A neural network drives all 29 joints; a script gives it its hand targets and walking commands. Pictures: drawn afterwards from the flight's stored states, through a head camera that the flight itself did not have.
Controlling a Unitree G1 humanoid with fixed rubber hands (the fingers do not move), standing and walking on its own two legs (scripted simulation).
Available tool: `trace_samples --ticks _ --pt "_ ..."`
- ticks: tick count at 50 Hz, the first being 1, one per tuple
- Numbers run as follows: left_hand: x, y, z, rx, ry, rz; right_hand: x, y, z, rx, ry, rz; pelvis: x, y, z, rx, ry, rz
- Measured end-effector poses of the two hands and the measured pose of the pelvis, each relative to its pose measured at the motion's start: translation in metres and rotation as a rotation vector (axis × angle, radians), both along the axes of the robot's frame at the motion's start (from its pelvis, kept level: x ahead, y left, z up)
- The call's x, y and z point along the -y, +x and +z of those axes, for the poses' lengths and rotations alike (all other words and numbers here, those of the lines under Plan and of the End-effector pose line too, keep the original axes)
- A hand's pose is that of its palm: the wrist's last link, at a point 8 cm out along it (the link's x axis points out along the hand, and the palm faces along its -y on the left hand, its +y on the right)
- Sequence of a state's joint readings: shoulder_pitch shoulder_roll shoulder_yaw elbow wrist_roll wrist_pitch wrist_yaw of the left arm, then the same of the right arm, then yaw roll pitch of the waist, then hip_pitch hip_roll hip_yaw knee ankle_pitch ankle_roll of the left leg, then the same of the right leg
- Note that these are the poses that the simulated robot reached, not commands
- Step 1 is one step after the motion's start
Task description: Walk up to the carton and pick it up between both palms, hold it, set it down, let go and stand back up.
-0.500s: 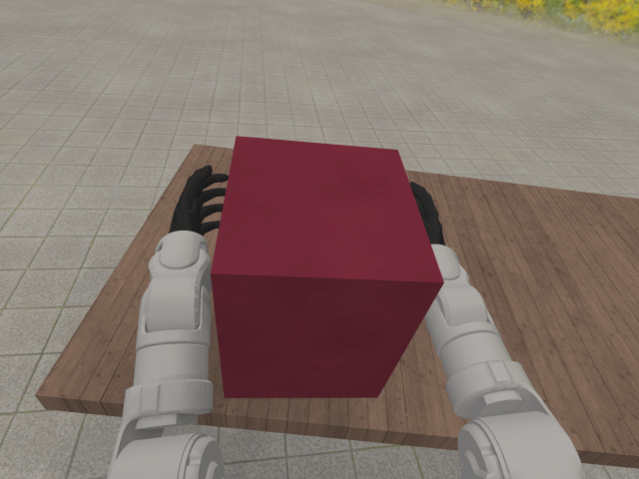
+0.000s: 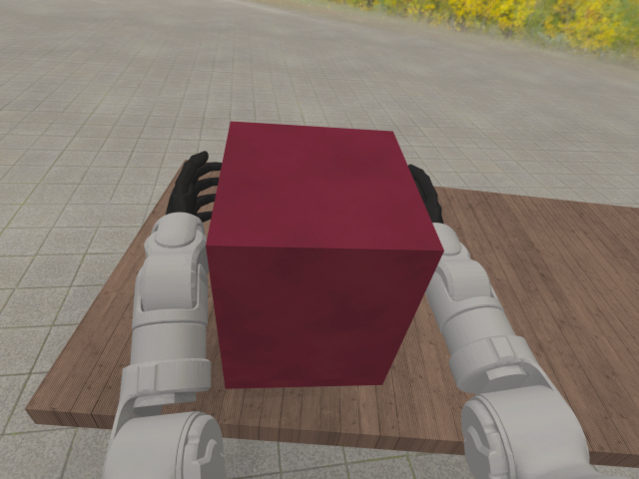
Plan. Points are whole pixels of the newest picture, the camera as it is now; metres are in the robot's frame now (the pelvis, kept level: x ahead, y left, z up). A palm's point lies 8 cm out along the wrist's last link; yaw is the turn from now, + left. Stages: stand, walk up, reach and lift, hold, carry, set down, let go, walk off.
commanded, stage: reach and lift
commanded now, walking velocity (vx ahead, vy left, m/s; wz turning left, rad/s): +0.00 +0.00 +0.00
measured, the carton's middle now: (309, 259) +0.35 +0.01 +0.15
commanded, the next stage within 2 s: hold in 0.84 s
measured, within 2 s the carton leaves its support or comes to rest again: neither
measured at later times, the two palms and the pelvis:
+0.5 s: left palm (186, 203) +0.37 +0.16 +0.21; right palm (430, 211) +0.38 -0.14 +0.21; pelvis +0.00 +0.00 +0.00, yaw +0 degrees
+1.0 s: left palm (187, 194) +0.37 +0.15 +0.23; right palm (437, 199) +0.38 -0.14 +0.23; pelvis +0.01 +0.00 +0.00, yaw +0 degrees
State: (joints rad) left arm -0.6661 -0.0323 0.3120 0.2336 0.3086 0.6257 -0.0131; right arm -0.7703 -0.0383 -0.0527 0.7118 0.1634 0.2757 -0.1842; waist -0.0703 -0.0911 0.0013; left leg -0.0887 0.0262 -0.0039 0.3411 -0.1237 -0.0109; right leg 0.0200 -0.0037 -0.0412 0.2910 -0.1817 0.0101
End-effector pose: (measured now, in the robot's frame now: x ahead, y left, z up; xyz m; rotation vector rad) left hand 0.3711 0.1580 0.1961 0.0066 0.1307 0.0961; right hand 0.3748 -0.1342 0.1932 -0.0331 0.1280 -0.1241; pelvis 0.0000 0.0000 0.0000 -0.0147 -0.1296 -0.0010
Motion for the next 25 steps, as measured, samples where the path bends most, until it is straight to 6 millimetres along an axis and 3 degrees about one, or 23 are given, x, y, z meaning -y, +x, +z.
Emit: trace_samples --ticks 25 --pt "0.002 0.003 0.017 0.008 0.0 -0.01 0.002 0.002 0.022 0.008 0.017 -0.008 0.002 0.002 0.0 -0.005 0.0 0.001"
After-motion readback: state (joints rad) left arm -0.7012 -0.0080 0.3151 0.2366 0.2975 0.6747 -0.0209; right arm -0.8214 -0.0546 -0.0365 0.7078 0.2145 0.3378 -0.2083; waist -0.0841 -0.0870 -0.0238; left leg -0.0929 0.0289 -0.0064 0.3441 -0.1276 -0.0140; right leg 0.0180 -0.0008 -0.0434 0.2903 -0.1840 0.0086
